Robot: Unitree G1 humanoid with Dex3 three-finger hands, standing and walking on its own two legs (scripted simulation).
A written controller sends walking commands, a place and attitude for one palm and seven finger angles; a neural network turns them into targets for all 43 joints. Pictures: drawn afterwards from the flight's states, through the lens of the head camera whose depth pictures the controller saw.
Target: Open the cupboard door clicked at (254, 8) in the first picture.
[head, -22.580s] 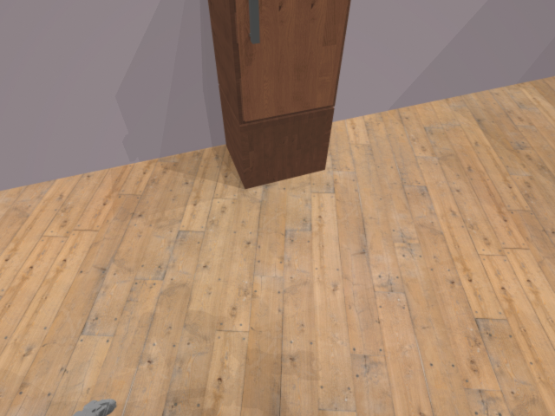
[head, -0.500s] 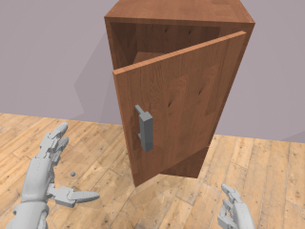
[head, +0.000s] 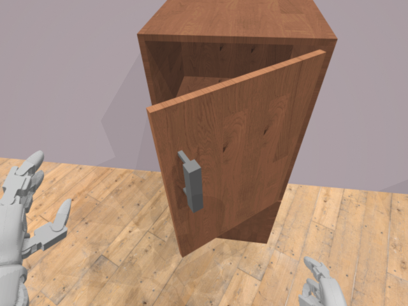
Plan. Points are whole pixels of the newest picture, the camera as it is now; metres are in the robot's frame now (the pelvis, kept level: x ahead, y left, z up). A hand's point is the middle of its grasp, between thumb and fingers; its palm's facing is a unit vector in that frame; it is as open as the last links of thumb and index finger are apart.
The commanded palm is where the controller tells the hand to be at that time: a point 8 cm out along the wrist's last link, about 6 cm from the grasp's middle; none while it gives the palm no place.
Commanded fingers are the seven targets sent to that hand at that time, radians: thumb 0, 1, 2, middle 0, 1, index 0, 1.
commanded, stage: draw the hand back to the body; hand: left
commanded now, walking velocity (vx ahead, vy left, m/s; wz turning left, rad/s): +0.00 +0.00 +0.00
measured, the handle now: (189, 181) +0.35 +0.09 +0.06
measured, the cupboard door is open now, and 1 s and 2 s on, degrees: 39 39 39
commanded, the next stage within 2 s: step back with the hand held close in 0.40 s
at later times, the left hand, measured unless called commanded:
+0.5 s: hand (53, 227) +0.18 +0.25 +0.15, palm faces +0.44 -0.80 -0.41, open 7.4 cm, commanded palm +0.13 +0.29 +0.17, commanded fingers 0.00 0.90 0.90 -0.20 -0.30 -0.20 -0.30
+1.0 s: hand (21, 251) +0.14 +0.28 +0.14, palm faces +0.36 -0.77 -0.53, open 7.4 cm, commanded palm +0.08 +0.32 +0.17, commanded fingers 0.00 0.90 0.90 -0.20 -0.30 -0.20 -0.30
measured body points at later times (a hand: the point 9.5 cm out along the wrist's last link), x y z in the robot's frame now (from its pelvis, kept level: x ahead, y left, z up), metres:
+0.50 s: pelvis -0.01 -0.01 +0.00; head -0.03 -0.03 +0.45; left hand +0.15 +0.29 +0.17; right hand +0.18 -0.23 -0.09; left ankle -0.03 +0.10 -0.74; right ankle -0.01 -0.11 -0.74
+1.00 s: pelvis -0.06 +0.02 -0.01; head -0.03 +0.02 +0.44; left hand +0.11 +0.32 +0.17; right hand +0.12 -0.23 -0.09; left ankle -0.03 +0.10 -0.74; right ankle -0.01 -0.11 -0.74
